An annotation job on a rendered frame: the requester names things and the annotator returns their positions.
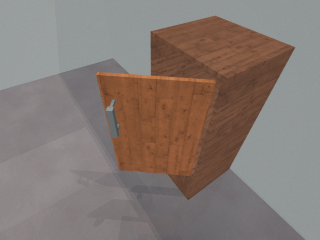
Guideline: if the handle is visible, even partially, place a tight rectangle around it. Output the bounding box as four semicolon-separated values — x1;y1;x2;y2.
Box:
106;99;120;139

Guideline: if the cupboard door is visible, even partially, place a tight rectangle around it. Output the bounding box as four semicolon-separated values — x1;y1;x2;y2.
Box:
96;72;216;176

